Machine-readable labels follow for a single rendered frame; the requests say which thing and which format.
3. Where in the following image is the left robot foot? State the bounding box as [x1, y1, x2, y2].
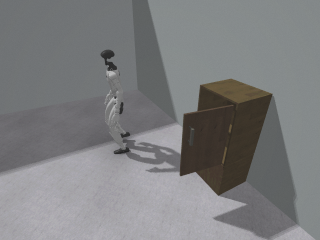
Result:
[114, 147, 130, 154]

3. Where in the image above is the robot left hand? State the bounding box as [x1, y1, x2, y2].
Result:
[111, 114, 120, 129]

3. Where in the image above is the left robot forearm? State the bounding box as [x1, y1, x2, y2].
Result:
[114, 91, 123, 115]

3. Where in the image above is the robot left upper arm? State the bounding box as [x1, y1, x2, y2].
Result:
[109, 71, 124, 95]

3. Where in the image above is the robot right hand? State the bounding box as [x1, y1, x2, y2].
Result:
[105, 94, 114, 105]

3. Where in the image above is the robot left thigh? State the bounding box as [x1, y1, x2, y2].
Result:
[108, 104, 123, 134]

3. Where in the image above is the cupboard door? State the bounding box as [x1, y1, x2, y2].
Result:
[179, 105, 234, 176]

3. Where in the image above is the handle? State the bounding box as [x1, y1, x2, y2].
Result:
[187, 126, 195, 146]

